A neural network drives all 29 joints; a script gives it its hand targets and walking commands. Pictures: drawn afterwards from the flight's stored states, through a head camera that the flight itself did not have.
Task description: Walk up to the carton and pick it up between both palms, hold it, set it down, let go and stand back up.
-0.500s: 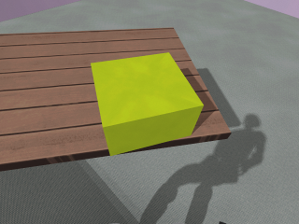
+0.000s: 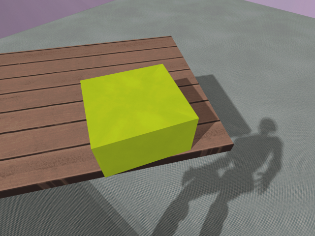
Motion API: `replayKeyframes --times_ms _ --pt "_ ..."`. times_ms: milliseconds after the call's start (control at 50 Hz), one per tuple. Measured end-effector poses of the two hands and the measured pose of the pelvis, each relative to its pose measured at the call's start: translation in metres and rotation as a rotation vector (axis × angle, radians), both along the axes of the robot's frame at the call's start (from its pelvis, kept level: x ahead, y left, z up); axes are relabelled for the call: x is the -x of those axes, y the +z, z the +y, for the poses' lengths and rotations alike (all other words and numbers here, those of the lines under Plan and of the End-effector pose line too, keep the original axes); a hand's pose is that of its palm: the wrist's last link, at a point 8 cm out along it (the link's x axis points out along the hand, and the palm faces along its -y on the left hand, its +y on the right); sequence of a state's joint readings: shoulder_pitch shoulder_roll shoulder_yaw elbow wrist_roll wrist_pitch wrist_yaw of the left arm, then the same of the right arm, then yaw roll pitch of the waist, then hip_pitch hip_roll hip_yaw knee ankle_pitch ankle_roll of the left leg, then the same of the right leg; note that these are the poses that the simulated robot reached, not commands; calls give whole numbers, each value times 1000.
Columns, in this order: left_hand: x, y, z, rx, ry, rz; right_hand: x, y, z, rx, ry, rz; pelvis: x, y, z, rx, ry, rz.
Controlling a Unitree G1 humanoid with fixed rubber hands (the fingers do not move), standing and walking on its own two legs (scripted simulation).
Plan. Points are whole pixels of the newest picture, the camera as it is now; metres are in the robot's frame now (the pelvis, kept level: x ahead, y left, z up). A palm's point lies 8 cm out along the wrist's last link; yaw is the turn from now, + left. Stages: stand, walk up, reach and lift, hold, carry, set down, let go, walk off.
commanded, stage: walk up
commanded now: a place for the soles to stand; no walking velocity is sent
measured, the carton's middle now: (136, 115) +0.47 +0.06 +0.02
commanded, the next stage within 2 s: none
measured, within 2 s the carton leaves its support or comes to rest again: neither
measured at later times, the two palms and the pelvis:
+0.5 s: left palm out of the picture +0.02 +0.28 -0.13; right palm out of the picture +0.03 -0.25 -0.13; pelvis -0.01 +0.01 +0.00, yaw -2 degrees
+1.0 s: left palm out of the picture +0.05 +0.19 -0.13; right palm out of the picture +0.03 -0.37 -0.14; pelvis -0.03 -0.08 -0.02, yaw +4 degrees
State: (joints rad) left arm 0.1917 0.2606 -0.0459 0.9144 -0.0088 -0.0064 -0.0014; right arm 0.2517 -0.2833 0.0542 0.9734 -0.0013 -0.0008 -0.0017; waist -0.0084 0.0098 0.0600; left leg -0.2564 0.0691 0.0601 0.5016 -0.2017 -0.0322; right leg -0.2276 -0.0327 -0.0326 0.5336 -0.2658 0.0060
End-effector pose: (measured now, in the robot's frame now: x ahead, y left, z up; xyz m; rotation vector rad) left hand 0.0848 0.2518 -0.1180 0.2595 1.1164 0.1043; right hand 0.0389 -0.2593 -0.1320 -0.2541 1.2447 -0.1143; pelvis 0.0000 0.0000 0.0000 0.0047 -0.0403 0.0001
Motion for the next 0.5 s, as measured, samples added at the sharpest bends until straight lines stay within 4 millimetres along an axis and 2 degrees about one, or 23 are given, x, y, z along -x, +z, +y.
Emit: replayKeyframes --times_ms 360,500 --pt "57 -9 20 -16 15 140 7 3 10 7 -16 10 10 1 12 0 -17 7" --pt "64 -8 24 -29 11 167 12 1 8 6 -28 22 10 2 12 -2 -29 13"
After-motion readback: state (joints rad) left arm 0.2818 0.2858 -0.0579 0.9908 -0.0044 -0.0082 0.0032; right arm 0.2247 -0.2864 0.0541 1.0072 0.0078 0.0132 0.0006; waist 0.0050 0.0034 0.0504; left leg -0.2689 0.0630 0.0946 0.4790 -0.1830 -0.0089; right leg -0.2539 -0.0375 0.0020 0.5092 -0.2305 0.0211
